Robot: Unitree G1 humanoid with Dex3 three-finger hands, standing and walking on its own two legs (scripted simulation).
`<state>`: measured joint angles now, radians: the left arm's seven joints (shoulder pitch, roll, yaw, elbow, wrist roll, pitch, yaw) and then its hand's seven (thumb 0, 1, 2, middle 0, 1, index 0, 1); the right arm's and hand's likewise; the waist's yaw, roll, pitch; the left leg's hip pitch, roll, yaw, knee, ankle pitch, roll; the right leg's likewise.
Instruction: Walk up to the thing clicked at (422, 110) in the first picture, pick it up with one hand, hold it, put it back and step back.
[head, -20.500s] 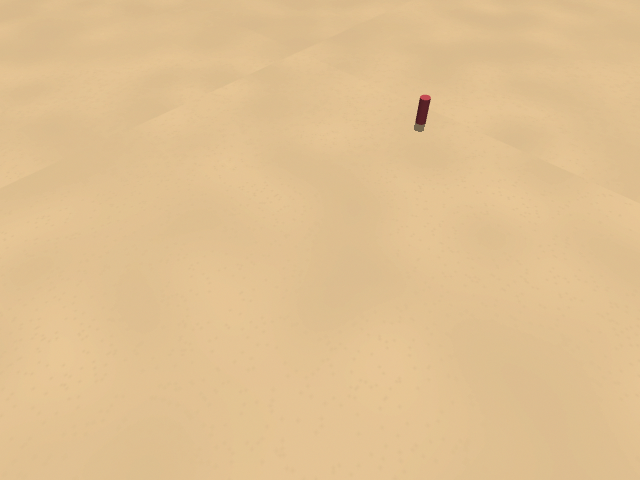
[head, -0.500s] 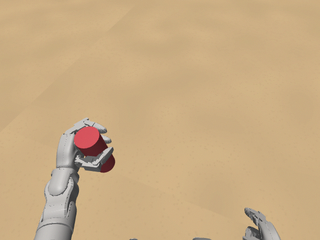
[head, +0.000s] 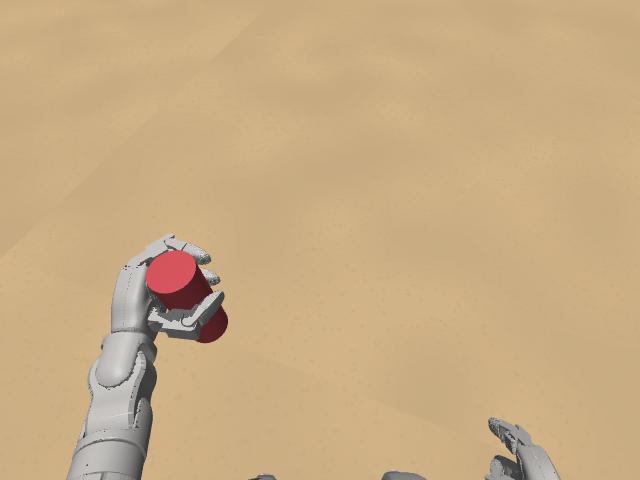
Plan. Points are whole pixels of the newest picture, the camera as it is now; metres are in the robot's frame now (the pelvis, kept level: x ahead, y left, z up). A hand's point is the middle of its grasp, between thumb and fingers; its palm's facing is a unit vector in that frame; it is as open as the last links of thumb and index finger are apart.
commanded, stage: hold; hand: left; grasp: from the side
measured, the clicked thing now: (192, 300) +0.34 +0.17 +0.02
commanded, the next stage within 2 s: crouch in 0.72 s
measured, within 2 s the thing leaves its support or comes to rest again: neither
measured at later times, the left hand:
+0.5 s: hand (192, 292) +0.33 +0.16 +0.05, palm faces -0.01 -1.00 -0.01, open 7.7 cm
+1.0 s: hand (196, 292) +0.34 +0.16 +0.04, palm faces -0.01 -1.00 -0.01, open 7.7 cm
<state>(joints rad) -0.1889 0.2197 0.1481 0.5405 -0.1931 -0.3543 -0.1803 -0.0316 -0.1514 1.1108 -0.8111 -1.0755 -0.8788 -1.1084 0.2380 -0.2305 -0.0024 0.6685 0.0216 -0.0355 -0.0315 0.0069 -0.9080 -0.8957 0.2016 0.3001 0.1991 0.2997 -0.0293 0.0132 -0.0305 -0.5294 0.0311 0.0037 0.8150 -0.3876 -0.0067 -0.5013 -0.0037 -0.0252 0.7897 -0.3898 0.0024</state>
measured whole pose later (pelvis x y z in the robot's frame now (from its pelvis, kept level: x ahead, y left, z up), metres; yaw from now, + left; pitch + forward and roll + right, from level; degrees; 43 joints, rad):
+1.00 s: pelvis +0.00 +0.00 +0.00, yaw +0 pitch +7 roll -1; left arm -0.20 0.21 0.15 0.57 -0.19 -0.37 -0.17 -0.03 -0.15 1.11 -0.81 -1.08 -0.88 -1.11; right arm 0.24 -0.23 0.00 0.67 0.02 -0.04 -0.02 0.01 -0.88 -0.89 0.20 0.30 0.20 0.30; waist -0.03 0.01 -0.04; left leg -0.55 0.03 0.00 0.83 -0.40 -0.01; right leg -0.52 0.00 -0.03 0.80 -0.40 0.00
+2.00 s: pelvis -0.09 +0.00 -0.35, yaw -4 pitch +32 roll -4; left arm -0.70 0.43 0.43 1.16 -0.08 -0.79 -0.23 -0.03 -0.15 1.11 -0.82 -1.07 -0.88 -1.10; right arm 0.12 -0.27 0.05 0.73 -0.11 -0.04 0.09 0.00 -0.91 -0.90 0.20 0.30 0.20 0.30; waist -0.16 -0.03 -0.11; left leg -2.12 0.03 -0.08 2.23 -0.67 -0.01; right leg -2.07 0.00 -0.06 2.19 -0.68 -0.01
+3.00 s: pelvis -0.09 +0.01 -0.44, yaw -11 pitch +23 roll -11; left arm -0.71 0.66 0.48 1.29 -0.09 -0.87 -0.18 -0.03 -0.15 1.12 -0.82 -1.06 -0.89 -1.09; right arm -0.01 -0.34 0.28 0.66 -0.22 0.02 0.13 0.00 -0.92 -0.90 0.20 0.30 0.20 0.30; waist -0.25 -0.12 0.12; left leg -2.28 0.03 -0.23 2.55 -0.70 -0.01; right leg -2.17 0.03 -0.18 2.41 -0.67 0.02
